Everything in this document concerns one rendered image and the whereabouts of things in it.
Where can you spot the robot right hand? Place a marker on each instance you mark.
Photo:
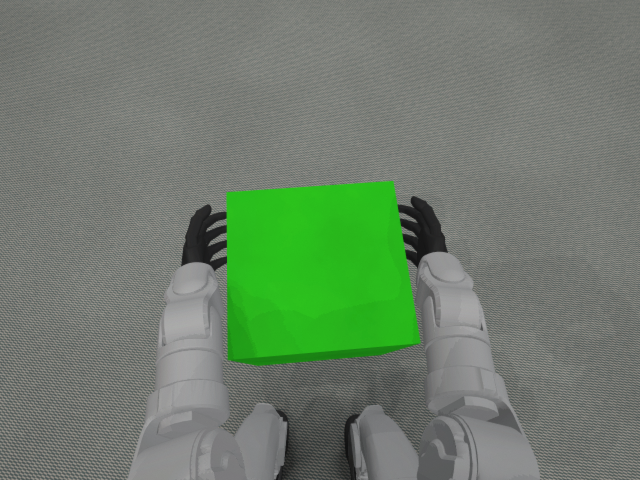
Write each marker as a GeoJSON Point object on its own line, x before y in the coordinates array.
{"type": "Point", "coordinates": [427, 229]}

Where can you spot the left robot upper arm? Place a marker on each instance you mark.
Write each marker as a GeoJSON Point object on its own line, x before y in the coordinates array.
{"type": "Point", "coordinates": [209, 453]}

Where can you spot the right robot upper arm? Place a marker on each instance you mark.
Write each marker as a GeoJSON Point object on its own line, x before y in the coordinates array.
{"type": "Point", "coordinates": [456, 447]}

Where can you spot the carton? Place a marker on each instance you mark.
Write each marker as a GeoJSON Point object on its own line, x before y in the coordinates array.
{"type": "Point", "coordinates": [317, 273]}

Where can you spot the robot right shin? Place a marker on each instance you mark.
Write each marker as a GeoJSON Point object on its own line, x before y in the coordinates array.
{"type": "Point", "coordinates": [369, 410]}

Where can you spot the robot left forearm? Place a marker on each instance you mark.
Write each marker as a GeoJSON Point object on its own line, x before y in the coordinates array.
{"type": "Point", "coordinates": [189, 391]}

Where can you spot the robot left hand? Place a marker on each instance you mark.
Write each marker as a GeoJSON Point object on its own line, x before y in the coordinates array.
{"type": "Point", "coordinates": [196, 247]}

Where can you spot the robot right forearm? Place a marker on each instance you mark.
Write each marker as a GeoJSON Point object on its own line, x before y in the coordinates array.
{"type": "Point", "coordinates": [461, 375]}

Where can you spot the robot left thigh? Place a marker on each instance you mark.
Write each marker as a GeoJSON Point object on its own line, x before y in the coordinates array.
{"type": "Point", "coordinates": [262, 441]}

